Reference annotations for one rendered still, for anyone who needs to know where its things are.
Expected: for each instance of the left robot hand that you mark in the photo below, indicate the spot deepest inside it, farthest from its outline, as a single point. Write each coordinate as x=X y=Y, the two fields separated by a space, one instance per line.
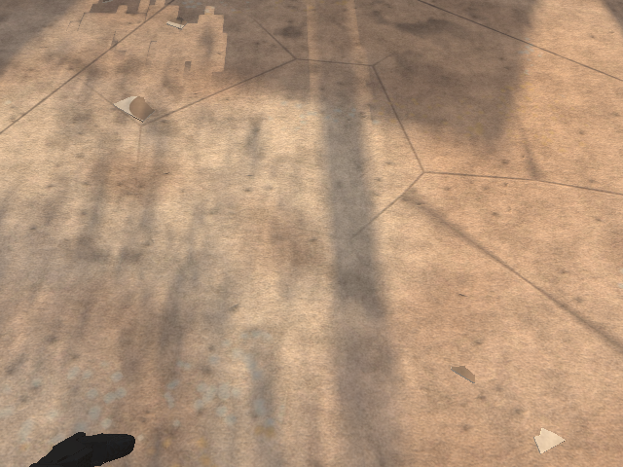
x=80 y=450

